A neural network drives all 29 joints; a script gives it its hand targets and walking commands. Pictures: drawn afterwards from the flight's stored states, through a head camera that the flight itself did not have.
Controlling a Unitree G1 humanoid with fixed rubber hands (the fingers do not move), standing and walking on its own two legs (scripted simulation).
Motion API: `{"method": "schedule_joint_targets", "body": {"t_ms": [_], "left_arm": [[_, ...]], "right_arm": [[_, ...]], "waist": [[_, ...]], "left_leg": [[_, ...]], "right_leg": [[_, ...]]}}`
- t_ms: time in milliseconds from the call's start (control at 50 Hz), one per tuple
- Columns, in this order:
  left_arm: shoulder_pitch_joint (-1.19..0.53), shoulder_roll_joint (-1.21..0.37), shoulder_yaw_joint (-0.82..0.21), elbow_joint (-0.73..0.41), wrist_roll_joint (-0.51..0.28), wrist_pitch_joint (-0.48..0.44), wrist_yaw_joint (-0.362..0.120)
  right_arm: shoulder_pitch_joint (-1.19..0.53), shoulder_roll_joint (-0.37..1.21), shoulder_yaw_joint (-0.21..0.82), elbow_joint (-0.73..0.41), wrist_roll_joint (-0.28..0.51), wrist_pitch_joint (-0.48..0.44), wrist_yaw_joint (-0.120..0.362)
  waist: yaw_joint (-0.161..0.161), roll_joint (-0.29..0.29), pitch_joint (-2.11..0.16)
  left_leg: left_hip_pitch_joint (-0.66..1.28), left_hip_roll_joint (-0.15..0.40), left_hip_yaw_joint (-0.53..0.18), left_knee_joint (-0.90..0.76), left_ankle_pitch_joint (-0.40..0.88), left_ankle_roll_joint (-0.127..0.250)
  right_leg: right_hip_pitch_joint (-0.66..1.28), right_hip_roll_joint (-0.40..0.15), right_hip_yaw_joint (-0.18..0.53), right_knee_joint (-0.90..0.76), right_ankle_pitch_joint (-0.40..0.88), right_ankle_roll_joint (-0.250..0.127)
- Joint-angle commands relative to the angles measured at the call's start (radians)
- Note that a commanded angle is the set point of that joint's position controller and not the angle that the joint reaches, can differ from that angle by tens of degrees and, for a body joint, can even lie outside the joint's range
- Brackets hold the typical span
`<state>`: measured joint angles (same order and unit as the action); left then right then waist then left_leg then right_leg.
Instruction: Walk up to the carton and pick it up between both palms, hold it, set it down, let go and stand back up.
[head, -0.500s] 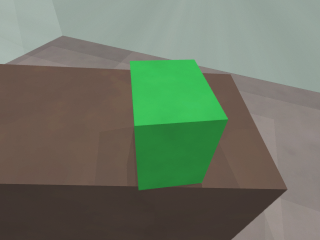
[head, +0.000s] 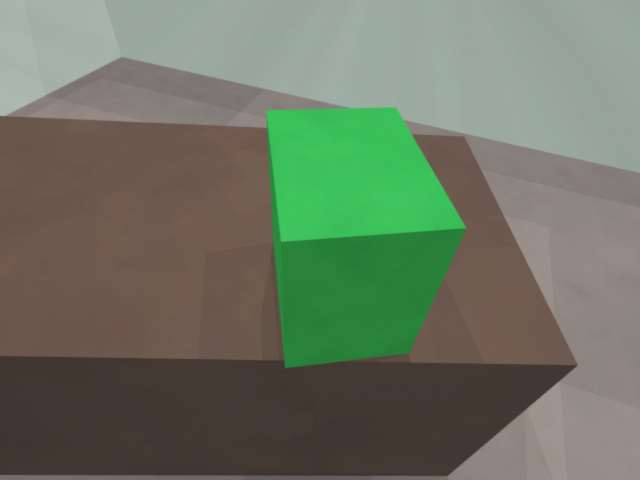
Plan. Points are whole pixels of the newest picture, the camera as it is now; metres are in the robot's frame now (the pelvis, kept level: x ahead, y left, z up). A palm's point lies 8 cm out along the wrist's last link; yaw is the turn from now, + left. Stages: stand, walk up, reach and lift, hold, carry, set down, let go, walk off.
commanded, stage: stand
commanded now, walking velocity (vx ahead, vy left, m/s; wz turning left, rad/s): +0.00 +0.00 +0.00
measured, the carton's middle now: (340, 236) +0.45 -0.02 +0.06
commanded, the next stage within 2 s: none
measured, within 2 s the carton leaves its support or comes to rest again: neither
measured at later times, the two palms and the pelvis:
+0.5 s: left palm out of the picture +0.05 +0.29 -0.13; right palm out of the picture +0.05 -0.28 -0.12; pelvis +0.00 +0.00 +0.00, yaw +0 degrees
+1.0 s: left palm out of the picture +0.06 +0.29 -0.13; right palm out of the picture +0.07 -0.29 -0.12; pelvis +0.01 +0.00 +0.00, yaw +0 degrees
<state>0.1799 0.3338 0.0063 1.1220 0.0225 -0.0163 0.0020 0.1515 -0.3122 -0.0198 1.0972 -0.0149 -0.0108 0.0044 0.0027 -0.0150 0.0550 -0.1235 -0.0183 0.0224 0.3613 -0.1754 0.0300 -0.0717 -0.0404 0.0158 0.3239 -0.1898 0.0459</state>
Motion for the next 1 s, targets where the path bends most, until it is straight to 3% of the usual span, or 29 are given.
{"method": "schedule_joint_targets", "body": {"t_ms": [0, 20, 40, 60, 120, 160, 200, 240, 280, 320, 340, 360, 380, 400, 500, 520, 580, 640, 740, 780, 800, 820, 840, 860, 880, 920, 940, 960, 980], "left_arm": [[-0.02, 0.24, 0.043, -0.053, 0.002, -0.022, 0.008], [-0.044, 0.213, 0.037, -0.066, 0.0, -0.021, 0.006], [-0.034, 0.237, 0.042, -0.067, 0.005, -0.023, 0.01], [-0.006, 0.213, 0.036, -0.06, -0.002, -0.021, 0.013], [-0.03, 0.229, 0.038, -0.062, -0.008, -0.016, 0.011], [-0.047, 0.218, 0.029, -0.065, -0.003, -0.016, 0.007], [-0.032, 0.213, 0.02, -0.058, -0.007, -0.019, 0.008], [-0.037, 0.248, 0.034, -0.058, -0.006, -0.018, 0.008], [-0.022, 0.227, 0.03, -0.057, 0.004, -0.027, 0.007], [-0.049, 0.247, 0.027, -0.058, 0.006, -0.022, 0.007], [-0.024, 0.236, 0.041, -0.061, -0.005, -0.018, 0.008], [-0.042, 0.217, 0.03, -0.055, -0.004, -0.013, 0.009], [-0.041, 0.234, 0.03, -0.055, -0.004, -0.016, 0.011], [-0.033, 0.201, 0.02, -0.055, 0.01, -0.013, 0.016], [-0.061, 0.234, 0.031, -0.055, -0.001, -0.022, 0.007], [-0.055, 0.224, 0.032, -0.05, -0.006, -0.025, 0.007], [-0.04, 0.224, 0.026, -0.039, -0.004, -0.018, 0.011], [-0.016, 0.215, 0.025, -0.038, 0.0, -0.016, 0.016], [-0.047, 0.231, 0.022, -0.047, 0.002, -0.022, 0.014], [-0.021, 0.2, 0.025, -0.04, -0.008, -0.011, 0.012], [-0.044, 0.198, 0.022, -0.049, -0.006, -0.017, 0.014], [-0.04, 0.255, 0.035, -0.04, -0.001, -0.02, 0.018], [-0.049, 0.193, 0.02, -0.043, 0.007, -0.015, 0.016], [-0.048, 0.212, 0.021, -0.044, -0.003, -0.014, 0.016], [-0.058, 0.222, 0.035, -0.036, 0.001, -0.015, 0.016], [-0.018, 0.221, 0.033, -0.038, -0.005, -0.021, 0.019], [-0.019, 0.199, 0.027, -0.042, -0.008, -0.021, 0.016], [-0.06, 0.23, 0.023, -0.032, -0.004, -0.017, 0.019], [-0.059, 0.21, 0.024, -0.049, -0.005, -0.021, 0.017]], "right_arm": [[-0.06, -0.259, -0.042, -0.058, 0.01, -0.025, -0.009], [-0.06, -0.246, -0.042, -0.064, -0.003, -0.031, -0.013], [-0.03, -0.237, -0.039, -0.043, 0.006, -0.029, -0.01], [-0.013, -0.245, -0.031, -0.032, 0.0, -0.032, -0.014], [-0.037, -0.286, -0.049, -0.038, 0.004, -0.023, -0.006], [-0.075, -0.277, -0.053, -0.039, 0.0, -0.021, -0.004], [-0.005, -0.277, -0.044, -0.024, 0.009, -0.028, -0.011], [-0.003, -0.262, -0.044, -0.023, 0.005, -0.031, -0.009], [-0.057, -0.27, -0.043, -0.045, -0.008, -0.028, -0.008], [-0.052, -0.241, -0.047, -0.028, 0.015, -0.028, -0.005], [-0.033, -0.255, -0.047, -0.039, 0.01, -0.035, -0.007], [-0.05, -0.267, -0.041, -0.039, 0.005, -0.032, -0.011], [-0.045, -0.232, -0.033, -0.019, 0.008, -0.03, -0.011], [-0.069, -0.257, -0.048, -0.025, 0.004, -0.03, -0.013], [-0.052, -0.239, -0.032, -0.02, -0.003, -0.026, -0.004], [-0.044, -0.226, -0.035, -0.02, 0.0, -0.02, -0.008], [-0.061, -0.267, -0.039, -0.028, 0.004, -0.027, -0.009], [-0.031, -0.237, -0.046, -0.031, 0.018, -0.028, -0.009], [-0.023, -0.267, -0.047, -0.009, 0.009, -0.038, -0.013], [-0.042, -0.293, -0.052, -0.015, 0.001, -0.033, -0.012], [-0.068, -0.255, -0.039, -0.034, -0.001, -0.034, -0.01], [-0.097, -0.257, -0.043, -0.027, 0.002, -0.024, -0.006], [-0.113, -0.234, -0.04, -0.034, -0.001, -0.029, -0.007], [-0.047, -0.219, -0.037, -0.023, 0.013, -0.028, -0.009], [-0.073, -0.261, -0.049, -0.012, 0.008, -0.026, -0.014], [-0.051, -0.26, -0.052, -0.031, 0.007, -0.028, -0.012], [-0.082, -0.256, -0.042, -0.017, 0.005, -0.026, -0.013], [-0.062, -0.229, -0.04, -0.021, 0.011, -0.026, -0.011], [-0.072, -0.26, -0.042, -0.018, 0.014, -0.029, -0.011]], "waist": [[-0.004, -0.006, -0.053], [-0.004, 0.044, 0.023], [0.003, -0.006, -0.022], [-0.009, 0.066, -0.076], [-0.002, -0.012, 0.004], [0.012, 0.032, 0.041], [-0.022, 0.059, 0.013], [-0.013, -0.028, -0.081], [-0.002, 0.087, -0.08], [-0.01, -0.002, -0.094], [-0.006, 0.049, -0.042], [-0.003, -0.015, -0.065], [0.006, 0.035, -0.056], [-0.002, -0.013, -0.046], [0.0, 0.033, 0.001], [-0.006, -0.025, -0.057], [0.016, 0.019, -0.021], [-0.009, 0.074, -0.016], [-0.018, -0.038, -0.016], [-0.009, 0.074, -0.057], [0.007, 0.103, -0.041], [-0.014, 0.095, -0.067], [0.002, -0.036, -0.011], [-0.012, -0.071, -0.073], [0.001, 0.028, -0.01], [-0.008, 0.08, -0.067], [0.013, 0.018, -0.121], [-0.02, -0.014, -0.093], [-0.003, 0.049, -0.057]], "left_leg": [[-0.011, 0.148, -0.134, -0.069, 0.119, 0.01], [-0.054, 0.132, -0.133, -0.083, 0.088, 0.008], [0.001, 0.136, -0.138, -0.096, 0.098, -0.003], [0.0, 0.147, -0.146, -0.084, 0.093, 0.016], [-0.045, 0.136, -0.154, -0.121, -0.003, 0.003], [-0.034, 0.155, -0.142, -0.098, 0.053, 0.012], [-0.037, 0.149, -0.15, -0.109, 0.039, 0.001], [0.051, 0.166, -0.162, -0.094, 0.096, 0.012], [0.032, 0.142, -0.127, -0.065, 0.19, 0.007], [0.011, 0.149, -0.159, -0.097, 0.166, -0.003], [-0.014, 0.159, -0.15, -0.094, 0.148, -0.014], [0.008, 0.15, -0.155, -0.086, 0.148, 0.0], [0.005, 0.143, -0.14, -0.084, 0.17, -0.002], [-0.003, 0.158, -0.144, -0.093, 0.146, 0.015], [-0.07, 0.13, -0.123, -0.103, 0.058, 0.001], [-0.017, 0.139, -0.121, -0.099, 0.054, -0.001], [-0.044, 0.135, -0.137, -0.113, 0.029, -0.002], [-0.047, 0.16, -0.162, -0.122, 0.001, 0.003], [0.04, 0.158, -0.156, -0.092, 0.137, 0.002], [0.025, 0.136, -0.146, -0.13, 0.055, -0.042], [0.013, 0.135, -0.136, -0.103, 0.119, -0.005], [0.014, 0.145, -0.131, -0.09, 0.109, -0.008], [-0.02, 0.135, -0.14, -0.094, 0.104, -0.012], [0.053, 0.157, -0.146, -0.085, 0.091, 0.0], [0.004, 0.129, -0.121, -0.091, 0.108, -0.004], [0.031, 0.133, -0.122, -0.09, 0.157, -0.004], [0.041, 0.135, -0.132, -0.076, 0.181, -0.013], [0.046, 0.141, -0.119, -0.079, 0.211, -0.01], [0.048, 0.153, -0.111, -0.069, 0.241, -0.001]], "right_leg": [[-0.04, -0.086, 0.07, -0.081, 0.049, -0.058], [-0.071, -0.089, 0.079, -0.076, 0.026, -0.066], [-0.068, -0.081, 0.081, -0.066, 0.025, -0.063], [-0.026, -0.096, 0.085, -0.061, 0.035, -0.072], [-0.082, -0.071, 0.066, -0.056, -0.039, -0.072], [-0.114, -0.081, 0.071, -0.07, -0.002, -0.066], [-0.083, -0.095, 0.085, -0.076, 0.0, -0.06], [-0.078, -0.07, 0.067, -0.049, 0.008, -0.057], [-0.06, -0.078, 0.062, -0.053, 0.05, -0.054], [-0.03, -0.085, 0.059, -0.028, 0.07, -0.066], [-0.039, -0.073, 0.048, -0.038, 0.059, -0.051], [-0.046, -0.081, 0.067, -0.05, 0.061, -0.065], [-0.036, -0.092, 0.08, -0.033, 0.078, -0.066], [-0.066, -0.084, 0.069, -0.043, 0.046, -0.066], [-0.066, -0.092, 0.09, -0.055, 0.04, -0.058], [-0.036, -0.087, 0.081, -0.06, 0.021, -0.068], [-0.054, -0.086, 0.083, -0.051, 0.009, -0.075], [-0.081, -0.081, 0.071, -0.042, -0.017, -0.069], [-0.115, -0.083, 0.078, -0.038, 0.072, -0.068], [-0.074, -0.074, 0.063, -0.016, 0.002, -0.065], [-0.069, -0.089, 0.083, -0.03, 0.02, -0.06], [-0.079, -0.078, 0.082, -0.046, 0.024, -0.063], [-0.068, -0.073, 0.06, -0.056, 0.036, -0.058], [-0.096, -0.092, 0.07, -0.055, 0.033, -0.073], [-0.084, -0.083, 0.089, -0.075, 0.04, -0.071], [-0.026, -0.101, 0.097, -0.054, 0.117, -0.073], [0.014, -0.096, 0.082, -0.025, 0.141, -0.077], [-0.029, -0.089, 0.076, -0.047, 0.161, -0.066], [-0.06, -0.095, 0.078, -0.053, 0.122, -0.069]]}}
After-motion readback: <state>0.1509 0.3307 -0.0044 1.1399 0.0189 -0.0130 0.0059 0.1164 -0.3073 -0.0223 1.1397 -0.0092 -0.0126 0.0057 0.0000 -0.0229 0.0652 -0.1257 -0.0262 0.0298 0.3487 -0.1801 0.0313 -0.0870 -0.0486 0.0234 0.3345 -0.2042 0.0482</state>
